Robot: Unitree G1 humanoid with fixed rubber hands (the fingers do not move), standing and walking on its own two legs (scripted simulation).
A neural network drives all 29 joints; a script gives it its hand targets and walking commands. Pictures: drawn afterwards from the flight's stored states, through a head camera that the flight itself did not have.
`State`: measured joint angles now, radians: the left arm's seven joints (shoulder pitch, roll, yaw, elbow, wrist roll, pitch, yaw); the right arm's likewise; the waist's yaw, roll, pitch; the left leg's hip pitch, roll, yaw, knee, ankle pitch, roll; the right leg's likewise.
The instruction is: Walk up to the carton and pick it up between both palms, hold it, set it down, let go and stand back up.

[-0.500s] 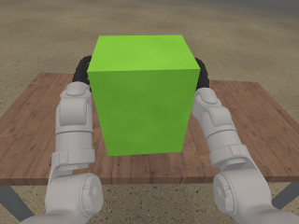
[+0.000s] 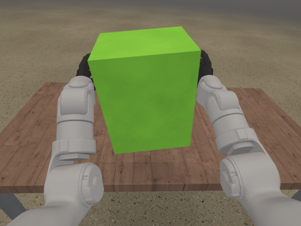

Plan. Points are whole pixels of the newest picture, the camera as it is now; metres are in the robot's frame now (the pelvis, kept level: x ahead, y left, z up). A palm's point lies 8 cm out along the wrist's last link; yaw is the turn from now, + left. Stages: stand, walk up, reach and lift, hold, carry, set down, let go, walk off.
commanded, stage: reach and lift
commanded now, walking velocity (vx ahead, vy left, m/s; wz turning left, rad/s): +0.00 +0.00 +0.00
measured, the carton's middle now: (147, 92) +0.39 -0.01 +0.23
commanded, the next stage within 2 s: hold in 0.38 s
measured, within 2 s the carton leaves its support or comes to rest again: neither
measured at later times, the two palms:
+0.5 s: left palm (81, 77) +0.38 +0.14 +0.28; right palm (206, 68) +0.38 -0.15 +0.30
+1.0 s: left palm (78, 66) +0.39 +0.15 +0.30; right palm (205, 63) +0.38 -0.15 +0.32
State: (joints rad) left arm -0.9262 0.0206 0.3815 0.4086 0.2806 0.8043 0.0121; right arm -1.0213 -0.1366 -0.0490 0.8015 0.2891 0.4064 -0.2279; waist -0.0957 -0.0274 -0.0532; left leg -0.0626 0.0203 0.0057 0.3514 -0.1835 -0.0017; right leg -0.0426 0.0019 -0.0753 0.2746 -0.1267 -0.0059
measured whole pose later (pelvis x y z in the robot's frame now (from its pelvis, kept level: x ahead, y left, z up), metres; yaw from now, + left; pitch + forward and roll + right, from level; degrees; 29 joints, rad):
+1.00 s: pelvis +0.01 -0.01 +0.00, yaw +1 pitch -5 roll -1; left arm -1.00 0.09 0.39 0.46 0.23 0.89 -0.02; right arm -1.13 -0.20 0.10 0.80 0.46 0.62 -0.34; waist -0.10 0.00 -0.14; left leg -0.08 0.03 -0.04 0.36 -0.20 -0.02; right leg -0.03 0.03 -0.05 0.25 -0.13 -0.02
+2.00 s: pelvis +0.00 +0.00 +0.00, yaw +1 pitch -3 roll -2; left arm -1.02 0.07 0.37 0.47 0.23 0.88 0.02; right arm -1.16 -0.21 0.02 0.83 0.45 0.67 -0.32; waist -0.09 0.00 -0.17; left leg -0.13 0.01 -0.05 0.39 -0.20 -0.01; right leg -0.08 0.03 -0.02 0.26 -0.12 -0.01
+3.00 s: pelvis +0.01 +0.00 +0.00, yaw +0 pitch -3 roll -2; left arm -1.04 0.06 0.40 0.53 0.23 0.87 0.04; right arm -1.18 -0.23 0.05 0.88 0.46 0.68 -0.31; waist -0.08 0.01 -0.20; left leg -0.12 0.02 -0.06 0.38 -0.21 -0.01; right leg -0.08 0.05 0.01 0.26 -0.13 -0.01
